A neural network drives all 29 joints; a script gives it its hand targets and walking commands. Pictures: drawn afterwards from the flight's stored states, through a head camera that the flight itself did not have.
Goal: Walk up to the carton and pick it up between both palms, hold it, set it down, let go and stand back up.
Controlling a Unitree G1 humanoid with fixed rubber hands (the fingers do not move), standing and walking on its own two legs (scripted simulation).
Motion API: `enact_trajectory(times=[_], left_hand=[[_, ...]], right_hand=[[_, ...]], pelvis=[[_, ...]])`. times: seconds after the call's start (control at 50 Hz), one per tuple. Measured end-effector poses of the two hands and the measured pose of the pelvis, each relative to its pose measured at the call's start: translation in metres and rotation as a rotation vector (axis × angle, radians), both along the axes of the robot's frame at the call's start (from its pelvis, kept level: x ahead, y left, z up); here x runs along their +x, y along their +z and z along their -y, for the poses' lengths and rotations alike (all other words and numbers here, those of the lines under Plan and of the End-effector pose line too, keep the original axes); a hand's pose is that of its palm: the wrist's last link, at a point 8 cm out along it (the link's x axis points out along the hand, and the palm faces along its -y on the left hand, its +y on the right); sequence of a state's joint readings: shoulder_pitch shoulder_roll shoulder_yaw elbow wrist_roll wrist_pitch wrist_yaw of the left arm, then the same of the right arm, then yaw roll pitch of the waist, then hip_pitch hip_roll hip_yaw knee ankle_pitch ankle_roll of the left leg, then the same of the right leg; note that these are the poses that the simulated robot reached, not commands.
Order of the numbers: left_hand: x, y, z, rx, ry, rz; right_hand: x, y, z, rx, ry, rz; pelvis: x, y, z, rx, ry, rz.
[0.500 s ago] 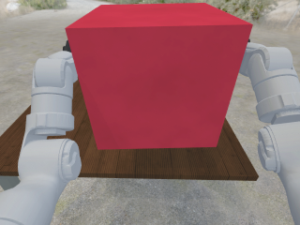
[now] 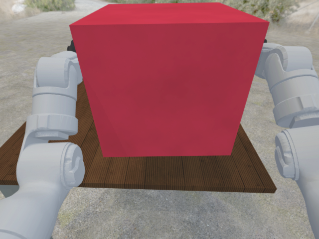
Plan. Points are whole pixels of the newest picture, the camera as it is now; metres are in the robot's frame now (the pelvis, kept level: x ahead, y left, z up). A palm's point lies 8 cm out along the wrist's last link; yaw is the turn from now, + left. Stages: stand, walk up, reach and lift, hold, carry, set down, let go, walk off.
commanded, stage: hold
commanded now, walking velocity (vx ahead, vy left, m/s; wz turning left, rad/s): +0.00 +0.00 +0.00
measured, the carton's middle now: (165, 74) +0.41 +0.00 +0.29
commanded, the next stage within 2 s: none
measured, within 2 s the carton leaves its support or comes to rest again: neither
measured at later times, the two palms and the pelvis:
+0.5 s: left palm (78, 64) +0.37 +0.19 +0.33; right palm (255, 56) +0.38 -0.19 +0.35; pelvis +0.00 +0.00 +0.00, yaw +0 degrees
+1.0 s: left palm (76, 62) +0.37 +0.19 +0.33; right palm (255, 54) +0.38 -0.19 +0.36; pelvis +0.00 +0.00 +0.00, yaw +0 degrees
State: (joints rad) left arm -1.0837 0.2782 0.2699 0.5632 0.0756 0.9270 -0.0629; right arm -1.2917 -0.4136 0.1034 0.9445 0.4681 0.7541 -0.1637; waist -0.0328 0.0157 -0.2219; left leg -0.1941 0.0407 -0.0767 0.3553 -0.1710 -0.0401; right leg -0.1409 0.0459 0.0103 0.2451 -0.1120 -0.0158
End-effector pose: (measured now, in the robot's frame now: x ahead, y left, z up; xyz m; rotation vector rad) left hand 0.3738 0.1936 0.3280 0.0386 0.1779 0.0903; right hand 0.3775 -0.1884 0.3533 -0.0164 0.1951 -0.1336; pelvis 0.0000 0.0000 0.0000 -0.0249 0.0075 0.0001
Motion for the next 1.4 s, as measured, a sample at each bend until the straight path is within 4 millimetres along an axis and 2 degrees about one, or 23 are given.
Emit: enact_trajectory(times=[0.38,0.7,1.4], left_hand=[[0.002,-0.0053,0.0021,-0.002,0.001,-0.003],[-0.0006,0.0028,0.0004,-0.002,0.005,0.009],[-0.0004,0.0044,-0.0025,-0.004,0.004,0.005]], right_hand=[[0.0024,-0.0018,0.0018,-0.003,-0.001,-0.004],[0.0,0.0021,0.0005,0.003,0.002,0.006],[0.0004,0.0054,-0.0024,-0.002,0.002,0.0]], pelvis=[[0.0031,0.0,-0.0007,-0.001,0.0,0.004],[0.0022,-0.0001,0.0,-0.002,0.007,0.005],[0.002,-0.0002,0.0001,-0.002,0.011,-0.003]])
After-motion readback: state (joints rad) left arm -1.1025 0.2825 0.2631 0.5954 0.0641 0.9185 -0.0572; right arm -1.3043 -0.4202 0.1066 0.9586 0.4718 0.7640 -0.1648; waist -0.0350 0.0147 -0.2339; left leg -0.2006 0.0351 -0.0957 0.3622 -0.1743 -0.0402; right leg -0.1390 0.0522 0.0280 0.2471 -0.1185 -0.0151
